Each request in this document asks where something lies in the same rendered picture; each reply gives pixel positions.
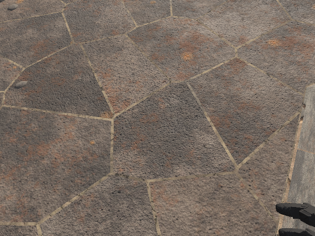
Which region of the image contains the robot right hand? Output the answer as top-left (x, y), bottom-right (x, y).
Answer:
top-left (276, 203), bottom-right (315, 236)

